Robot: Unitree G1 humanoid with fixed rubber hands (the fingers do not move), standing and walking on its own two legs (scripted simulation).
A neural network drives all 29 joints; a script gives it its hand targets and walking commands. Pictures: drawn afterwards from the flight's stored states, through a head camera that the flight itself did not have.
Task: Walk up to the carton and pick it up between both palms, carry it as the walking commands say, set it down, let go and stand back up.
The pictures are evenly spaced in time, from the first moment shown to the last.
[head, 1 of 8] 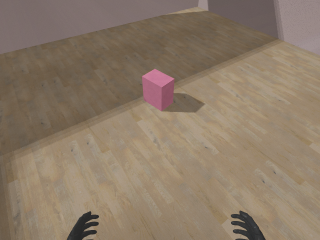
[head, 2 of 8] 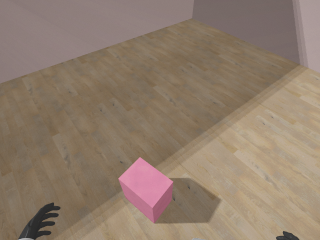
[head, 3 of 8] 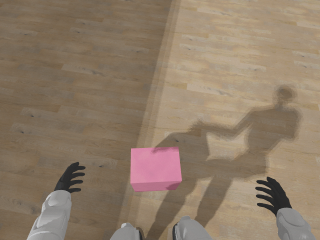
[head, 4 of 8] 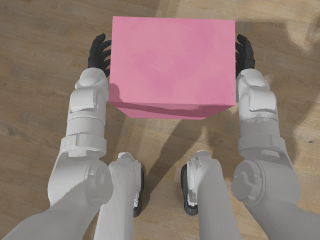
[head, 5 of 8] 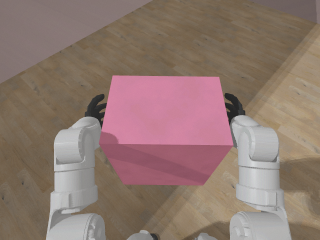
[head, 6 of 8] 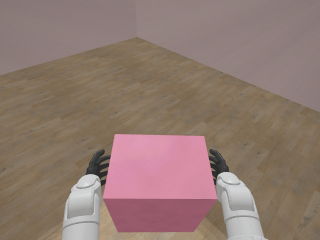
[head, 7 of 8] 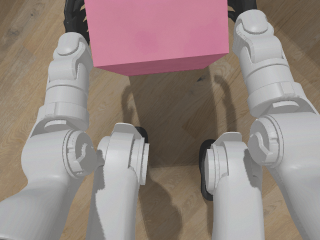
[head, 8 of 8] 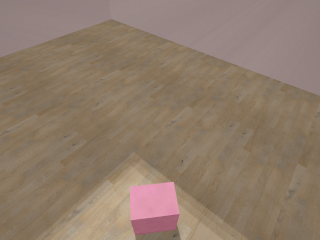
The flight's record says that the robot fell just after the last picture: no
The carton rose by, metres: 0.68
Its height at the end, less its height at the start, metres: +0.00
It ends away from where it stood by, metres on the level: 0.91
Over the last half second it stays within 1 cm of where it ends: yes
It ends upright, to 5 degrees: yes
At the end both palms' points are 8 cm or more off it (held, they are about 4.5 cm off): yes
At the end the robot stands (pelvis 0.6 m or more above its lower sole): yes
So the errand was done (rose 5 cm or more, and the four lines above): yes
